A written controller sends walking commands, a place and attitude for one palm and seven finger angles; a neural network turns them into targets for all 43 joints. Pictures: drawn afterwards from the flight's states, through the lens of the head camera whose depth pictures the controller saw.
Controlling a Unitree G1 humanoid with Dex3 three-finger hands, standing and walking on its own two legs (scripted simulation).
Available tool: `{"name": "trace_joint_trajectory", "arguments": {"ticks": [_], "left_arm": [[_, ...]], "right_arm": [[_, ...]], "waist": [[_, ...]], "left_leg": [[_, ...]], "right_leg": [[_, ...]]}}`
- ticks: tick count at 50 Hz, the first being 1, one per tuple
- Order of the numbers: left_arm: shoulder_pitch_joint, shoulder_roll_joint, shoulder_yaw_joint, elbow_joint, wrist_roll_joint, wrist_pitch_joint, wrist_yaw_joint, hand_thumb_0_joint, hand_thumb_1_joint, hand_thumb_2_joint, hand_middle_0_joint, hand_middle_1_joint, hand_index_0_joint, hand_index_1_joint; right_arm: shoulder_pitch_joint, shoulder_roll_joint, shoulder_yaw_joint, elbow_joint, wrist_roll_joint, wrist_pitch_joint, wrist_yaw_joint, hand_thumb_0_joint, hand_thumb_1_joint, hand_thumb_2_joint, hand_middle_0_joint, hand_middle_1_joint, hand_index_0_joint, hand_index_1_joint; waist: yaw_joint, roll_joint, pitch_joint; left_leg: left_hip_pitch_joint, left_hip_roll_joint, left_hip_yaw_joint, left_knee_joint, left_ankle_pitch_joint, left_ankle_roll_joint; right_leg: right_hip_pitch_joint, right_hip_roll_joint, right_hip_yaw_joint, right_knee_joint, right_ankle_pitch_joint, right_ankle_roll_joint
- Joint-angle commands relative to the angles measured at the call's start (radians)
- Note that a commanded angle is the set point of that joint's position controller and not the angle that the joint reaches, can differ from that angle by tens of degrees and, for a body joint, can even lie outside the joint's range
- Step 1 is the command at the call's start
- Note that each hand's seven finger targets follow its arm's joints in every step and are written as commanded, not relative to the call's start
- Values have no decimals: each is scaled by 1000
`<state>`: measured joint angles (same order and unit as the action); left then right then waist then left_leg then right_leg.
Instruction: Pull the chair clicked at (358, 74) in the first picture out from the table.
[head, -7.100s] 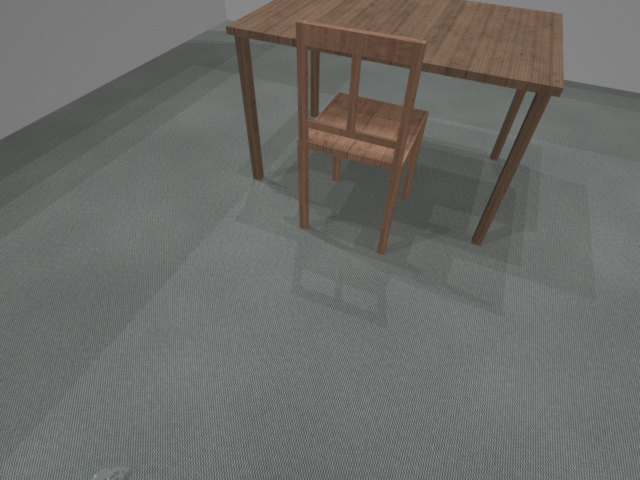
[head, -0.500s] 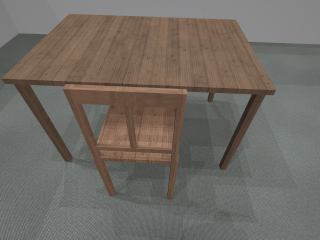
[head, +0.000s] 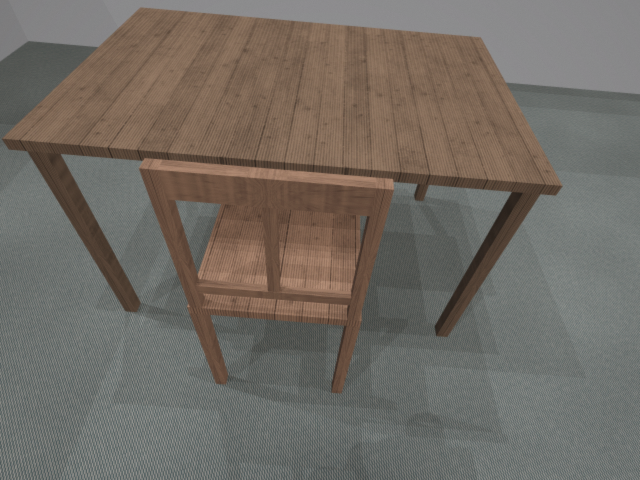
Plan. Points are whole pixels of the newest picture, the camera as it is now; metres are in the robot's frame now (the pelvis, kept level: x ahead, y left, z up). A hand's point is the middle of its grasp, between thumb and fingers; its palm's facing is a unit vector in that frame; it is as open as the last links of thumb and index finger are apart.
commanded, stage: look again from close up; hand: left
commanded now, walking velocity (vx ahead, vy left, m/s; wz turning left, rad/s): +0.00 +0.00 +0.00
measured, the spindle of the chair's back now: (272, 251) +0.52 +0.12 -0.10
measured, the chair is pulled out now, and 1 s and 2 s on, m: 0.00 0.00 0.00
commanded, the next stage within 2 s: shuffle to correct the standing spot in 0.56 s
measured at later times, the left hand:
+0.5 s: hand out of the picture -0.03 +0.18 -0.18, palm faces +0.01 -0.99 -0.16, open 7.3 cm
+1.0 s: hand out of the picture -0.04 +0.14 -0.18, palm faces +0.00 -0.99 -0.16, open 7.3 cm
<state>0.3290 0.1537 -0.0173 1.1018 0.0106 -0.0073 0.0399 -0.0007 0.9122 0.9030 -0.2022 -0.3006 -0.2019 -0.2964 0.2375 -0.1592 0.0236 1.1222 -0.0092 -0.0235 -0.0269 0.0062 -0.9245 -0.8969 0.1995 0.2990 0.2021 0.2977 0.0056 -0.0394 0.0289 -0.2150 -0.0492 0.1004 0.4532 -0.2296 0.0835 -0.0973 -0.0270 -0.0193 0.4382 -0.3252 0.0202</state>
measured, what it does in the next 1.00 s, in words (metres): stands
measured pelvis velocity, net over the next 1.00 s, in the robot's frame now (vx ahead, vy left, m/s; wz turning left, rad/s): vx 0.01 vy -0.02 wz -0.04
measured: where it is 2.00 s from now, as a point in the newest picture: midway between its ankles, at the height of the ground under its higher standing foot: outside the picture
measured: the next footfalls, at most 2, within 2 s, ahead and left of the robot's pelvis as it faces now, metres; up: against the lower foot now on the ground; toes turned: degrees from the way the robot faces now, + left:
left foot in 1.24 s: +0.14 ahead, +0.06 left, +0.00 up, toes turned +6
right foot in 1.66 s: +0.14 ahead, -0.20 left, +0.00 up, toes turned -5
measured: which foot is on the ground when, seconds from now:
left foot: down 0.00-1.00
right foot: down 0.00-1.00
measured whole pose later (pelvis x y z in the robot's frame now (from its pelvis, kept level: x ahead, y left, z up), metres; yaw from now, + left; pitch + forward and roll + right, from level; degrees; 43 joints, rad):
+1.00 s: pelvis +0.01 -0.02 +0.00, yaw -2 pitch +1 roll +1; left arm 0.40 0.12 0.01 1.13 0.03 -0.01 0.02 0.00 0.91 0.90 -0.20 -0.30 -0.20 -0.30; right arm 0.32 -0.13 -0.01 1.15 -0.02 -0.01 -0.02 0.00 -0.91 -0.90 0.20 0.30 0.20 0.30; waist 0.00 -0.01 -0.01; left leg -0.25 -0.02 0.13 0.50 -0.28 0.06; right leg -0.18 -0.01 -0.07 0.52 -0.35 -0.02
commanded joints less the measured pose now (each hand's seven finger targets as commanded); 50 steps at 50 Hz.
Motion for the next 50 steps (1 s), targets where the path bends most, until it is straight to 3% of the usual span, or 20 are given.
{"name": "trace_joint_trajectory", "arguments": {"ticks": [1,12,26,33,35,38,40,42,44,46,48,50], "left_arm": [[82,87,14,-18,4,-10,7,0,900,900,-200,-300,-200,-300],[98,83,12,-3,5,-6,6,0,900,900,-200,-300,-200,-300],[105,77,11,1,7,-7,7,0,900,900,-200,-300,-200,-300],[106,75,13,2,6,-10,8,0,900,900,-200,-300,-200,-300],[121,54,12,11,6,-5,5,0,900,900,-200,-300,-200,-300],[116,46,16,10,16,7,-3,0,900,900,-200,-300,-200,-300],[121,42,19,9,23,13,-9,0,900,900,-200,-300,-200,-300],[136,33,23,9,25,14,-14,0,900,900,-200,-300,-200,-300],[147,20,26,11,24,10,-18,0,900,900,-200,-300,-200,-300],[177,19,31,15,23,0,-20,0,900,900,-200,-300,-200,-300],[200,45,35,19,18,-12,-16,0,900,900,-200,-300,-200,-300],[233,85,45,31,11,-20,-7,0,900,900,-200,-300,-200,-300]], "right_arm": [[48,-114,-21,-21,2,-14,-5,0,-900,-900,200,300,200,300],[57,-115,-24,-13,2,-12,-4,0,-900,-900,200,300,200,300],[79,-104,-30,-4,3,-13,-3,0,-900,-900,200,300,200,300],[88,-99,-29,0,3,-15,-4,0,-900,-900,200,300,200,300],[99,-83,-27,12,2,-10,-5,0,-900,-900,200,300,200,300],[106,-114,-44,12,-4,3,-5,0,-900,-900,200,300,200,300],[108,-128,-53,8,-3,7,-6,0,-900,-900,200,300,200,300],[105,-133,-60,-2,-7,6,-5,0,-900,-900,200,300,200,300],[106,-130,-63,-7,-10,4,-7,0,-900,-900,200,300,200,300],[87,-110,-62,-12,-8,-1,-6,0,-900,-900,200,300,200,300],[77,-65,-52,-24,-6,-8,-3,0,-900,-900,200,300,200,300],[38,-14,-40,-44,-5,-7,2,0,-900,-900,200,300,200,300]], "waist": [[-2,35,33],[1,44,45],[-1,25,55],[-4,31,32],[-5,27,45],[-13,93,91],[-9,105,111],[-4,102,101],[-1,82,80],[17,46,60],[22,-23,60],[31,-230,104]], "left_leg": [[61,155,-170,-115,171,-22],[50,164,-192,-173,64,-23],[44,164,-190,-194,25,-27],[69,162,-181,-178,81,-28],[59,175,-194,-202,-62,-24],[15,227,-272,-288,-338,-8],[-22,271,-318,-316,-427,27],[-51,289,-330,-304,-426,55],[-74,285,-307,-271,-390,59],[-105,246,-236,-200,-339,35],[-160,157,-136,-66,-262,-4],[-264,59,7,164,-173,-37]], "right_leg": [[-92,-77,54,-66,143,-40],[-106,-79,47,-69,98,-38],[-123,-80,55,-73,100,-38],[-122,-80,61,-74,121,-40],[-130,-65,42,-66,47,-38],[-198,-27,-10,25,-71,-41],[-221,-14,-37,102,-97,-43],[-223,-16,-39,149,-96,-51],[-191,-15,-37,124,-71,-57],[-122,-30,-17,13,-27,-65],[-76,-99,102,-91,-92,-101],[-32,-208,265,-211,-83,-164]]}}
